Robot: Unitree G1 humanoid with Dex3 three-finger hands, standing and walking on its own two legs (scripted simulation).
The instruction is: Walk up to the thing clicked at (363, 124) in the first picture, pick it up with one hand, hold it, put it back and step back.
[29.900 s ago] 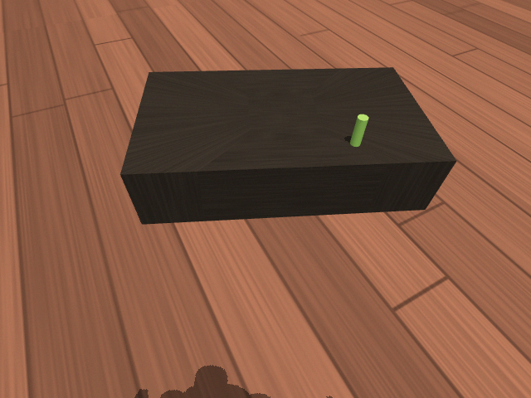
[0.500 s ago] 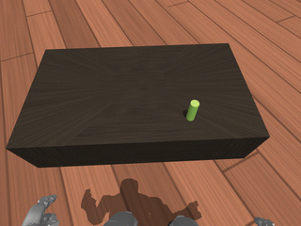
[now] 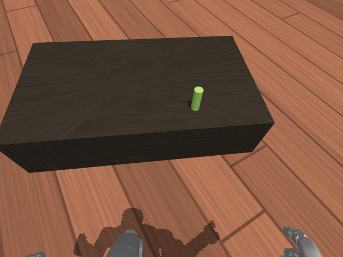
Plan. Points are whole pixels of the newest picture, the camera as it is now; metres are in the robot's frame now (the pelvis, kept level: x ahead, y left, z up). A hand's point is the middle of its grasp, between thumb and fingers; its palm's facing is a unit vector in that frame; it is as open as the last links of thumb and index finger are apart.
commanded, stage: step back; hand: right
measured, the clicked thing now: (196, 99) +0.85 -0.10 -0.35
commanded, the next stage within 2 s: stand in 1.86 s
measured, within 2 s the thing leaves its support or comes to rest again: neither
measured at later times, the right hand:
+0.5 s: hand out of the picture -0.05 -0.28 -0.13, palm faces -0.16 +0.90 -0.40, open 7.4 cm
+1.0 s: hand out of the picture -0.20 -0.32 -0.15, palm faces -0.21 +0.90 -0.37, open 7.4 cm
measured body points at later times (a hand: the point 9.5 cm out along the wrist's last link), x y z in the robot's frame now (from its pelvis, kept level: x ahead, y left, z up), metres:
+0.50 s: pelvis -0.16 -0.03 +0.01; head -0.11 -0.02 +0.46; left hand -0.06 +0.29 -0.10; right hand -0.04 -0.33 -0.11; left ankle -0.13 +0.09 -0.71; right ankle -0.15 -0.16 -0.65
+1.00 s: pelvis -0.29 -0.06 +0.01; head -0.27 -0.07 +0.46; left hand -0.29 +0.28 -0.10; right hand -0.19 -0.37 -0.12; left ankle -0.31 +0.07 -0.72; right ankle -0.23 -0.18 -0.71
